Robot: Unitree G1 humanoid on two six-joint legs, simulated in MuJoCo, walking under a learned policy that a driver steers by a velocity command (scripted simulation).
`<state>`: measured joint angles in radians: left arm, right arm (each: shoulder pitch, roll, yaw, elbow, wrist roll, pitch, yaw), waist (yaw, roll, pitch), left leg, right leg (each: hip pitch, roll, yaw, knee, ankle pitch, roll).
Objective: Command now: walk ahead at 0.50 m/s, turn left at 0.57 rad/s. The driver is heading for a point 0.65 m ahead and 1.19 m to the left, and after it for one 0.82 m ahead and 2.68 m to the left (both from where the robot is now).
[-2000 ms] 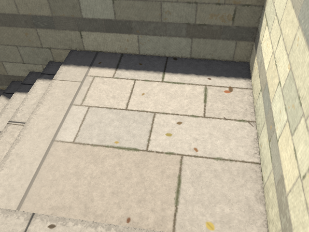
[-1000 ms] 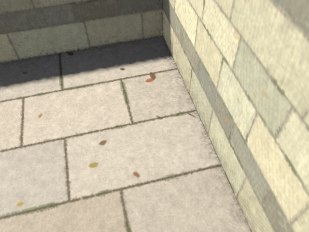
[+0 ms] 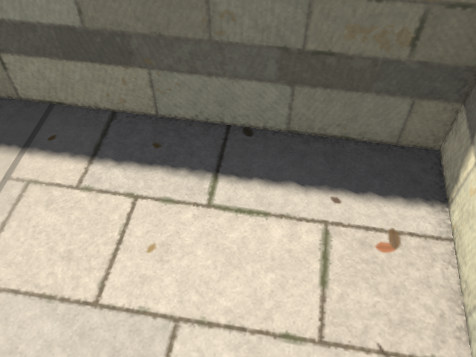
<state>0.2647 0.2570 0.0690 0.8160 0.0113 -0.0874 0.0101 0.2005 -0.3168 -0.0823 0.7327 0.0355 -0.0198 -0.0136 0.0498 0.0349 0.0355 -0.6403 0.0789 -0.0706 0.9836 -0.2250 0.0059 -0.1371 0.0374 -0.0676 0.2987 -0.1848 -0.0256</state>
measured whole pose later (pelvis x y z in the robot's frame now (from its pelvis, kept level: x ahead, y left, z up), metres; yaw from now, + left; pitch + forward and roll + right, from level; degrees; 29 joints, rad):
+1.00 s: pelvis +0.56 +0.16 +0.00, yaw +35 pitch +0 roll -2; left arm 0.29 0.30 0.05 0.88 0.01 -0.10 0.00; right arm 0.21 -0.32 -0.07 0.69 0.02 -0.02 0.00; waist 0.05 0.05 0.07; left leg -0.61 0.07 -0.07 1.01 -0.23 0.00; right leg -0.09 0.02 -0.11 0.28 -0.18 -0.03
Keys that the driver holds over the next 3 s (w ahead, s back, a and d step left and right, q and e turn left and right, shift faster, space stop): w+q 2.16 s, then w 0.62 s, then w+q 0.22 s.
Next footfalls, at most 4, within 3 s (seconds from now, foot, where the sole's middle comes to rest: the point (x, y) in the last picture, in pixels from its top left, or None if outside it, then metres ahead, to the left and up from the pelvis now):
0.22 left None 0.28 0.17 -0.78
0.72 right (231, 296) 0.64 0.08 -0.78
1.26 left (107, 266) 0.72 0.47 -0.78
1.74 right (101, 184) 1.04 0.57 -0.78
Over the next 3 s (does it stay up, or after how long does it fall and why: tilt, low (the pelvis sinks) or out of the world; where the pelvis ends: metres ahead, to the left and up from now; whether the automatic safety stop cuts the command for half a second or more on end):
stays up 0.98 1.13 -0.02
